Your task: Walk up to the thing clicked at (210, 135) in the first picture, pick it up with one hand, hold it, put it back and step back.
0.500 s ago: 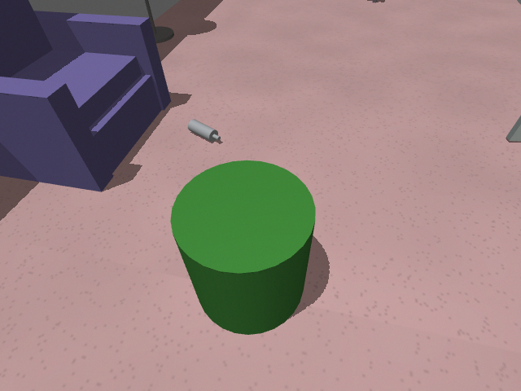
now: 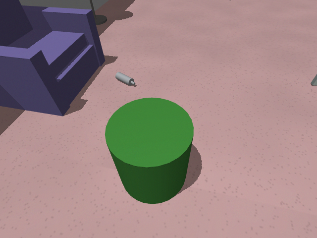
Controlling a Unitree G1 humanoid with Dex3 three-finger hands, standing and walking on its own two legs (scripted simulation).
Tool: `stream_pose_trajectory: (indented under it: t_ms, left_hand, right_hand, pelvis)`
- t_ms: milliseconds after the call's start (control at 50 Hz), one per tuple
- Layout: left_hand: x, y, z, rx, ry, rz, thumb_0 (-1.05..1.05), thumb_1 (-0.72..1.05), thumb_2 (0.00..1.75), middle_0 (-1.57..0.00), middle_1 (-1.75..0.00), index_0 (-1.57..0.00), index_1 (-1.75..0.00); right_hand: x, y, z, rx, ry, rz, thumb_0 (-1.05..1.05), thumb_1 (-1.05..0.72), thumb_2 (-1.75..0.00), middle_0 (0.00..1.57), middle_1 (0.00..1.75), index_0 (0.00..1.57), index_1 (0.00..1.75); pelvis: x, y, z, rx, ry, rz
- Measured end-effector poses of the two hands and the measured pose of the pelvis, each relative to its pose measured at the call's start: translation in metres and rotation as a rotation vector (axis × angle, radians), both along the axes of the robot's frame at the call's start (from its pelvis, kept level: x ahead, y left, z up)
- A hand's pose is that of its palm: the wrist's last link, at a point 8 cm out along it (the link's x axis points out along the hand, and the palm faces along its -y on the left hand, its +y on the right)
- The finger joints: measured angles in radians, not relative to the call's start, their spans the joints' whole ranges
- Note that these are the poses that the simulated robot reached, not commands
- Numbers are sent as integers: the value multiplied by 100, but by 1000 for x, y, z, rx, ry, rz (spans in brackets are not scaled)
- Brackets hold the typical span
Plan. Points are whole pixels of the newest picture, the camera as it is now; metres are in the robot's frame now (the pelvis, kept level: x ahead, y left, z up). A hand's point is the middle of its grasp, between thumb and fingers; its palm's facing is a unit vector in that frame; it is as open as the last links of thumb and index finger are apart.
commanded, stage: stand
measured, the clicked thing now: (126, 79) +1.71 +0.40 -0.74
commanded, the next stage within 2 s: walk up in 0.62 s
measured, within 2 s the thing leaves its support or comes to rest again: neither
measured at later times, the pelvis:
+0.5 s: pelvis +0.00 +0.00 +0.00, yaw +0 degrees
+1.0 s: pelvis -0.01 +0.07 +0.00, yaw -23 degrees
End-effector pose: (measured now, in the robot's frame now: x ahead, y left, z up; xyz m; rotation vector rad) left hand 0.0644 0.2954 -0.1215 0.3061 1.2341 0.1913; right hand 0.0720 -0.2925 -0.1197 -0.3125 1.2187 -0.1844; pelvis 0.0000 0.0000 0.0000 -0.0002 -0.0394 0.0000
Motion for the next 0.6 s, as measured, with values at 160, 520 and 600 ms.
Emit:
stream_pose_trajectory:
  t_ms: [160, 520, 600]
  left_hand:
    - [6, -1, 1, -2, -12, -3, 1, 90, 90, -20, -30, -21, -30]
    - [6, 0, 1, 2, -10, -1, 1, 90, 90, -20, -30, -21, -30]
    - [5, 0, 1, 2, -8, 0, 1, 90, 90, -20, -30, -21, -30]
  right_hand:
    - [4, -1, 1, -5, -10, -1, 1, -91, -90, 20, 30, 21, 30]
    - [3, -1, 1, -3, -4, -3, 1, -91, -90, 20, 30, 21, 30]
    - [2, -1, 1, -5, -3, -2, 1, -91, -90, 20, 30, 21, 30]
  pelvis:
    - [2, 0, 0, 0, -2, 1]
    - [3, 0, 1, -1, -3, 2]
    - [3, 0, 1, -1, -4, 1]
